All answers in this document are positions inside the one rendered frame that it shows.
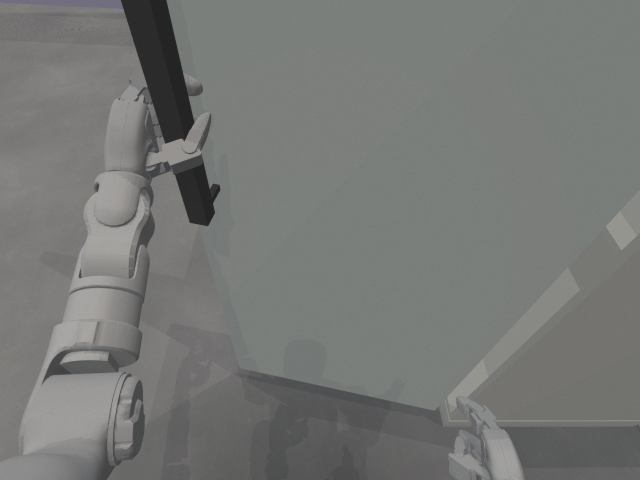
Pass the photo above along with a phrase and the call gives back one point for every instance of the left robot upper arm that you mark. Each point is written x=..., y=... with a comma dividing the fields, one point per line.
x=80, y=426

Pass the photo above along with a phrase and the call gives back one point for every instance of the right robot hand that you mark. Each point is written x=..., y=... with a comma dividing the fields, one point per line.
x=492, y=458

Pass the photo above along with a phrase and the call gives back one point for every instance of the robot left forearm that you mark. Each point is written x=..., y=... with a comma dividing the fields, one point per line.
x=99, y=331

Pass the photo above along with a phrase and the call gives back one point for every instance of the handle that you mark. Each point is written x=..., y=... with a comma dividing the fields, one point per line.
x=152, y=32

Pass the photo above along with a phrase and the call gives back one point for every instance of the left robot hand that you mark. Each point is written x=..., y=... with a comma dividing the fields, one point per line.
x=132, y=129

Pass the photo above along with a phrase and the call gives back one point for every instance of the fridge door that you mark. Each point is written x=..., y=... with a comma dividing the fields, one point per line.
x=401, y=180

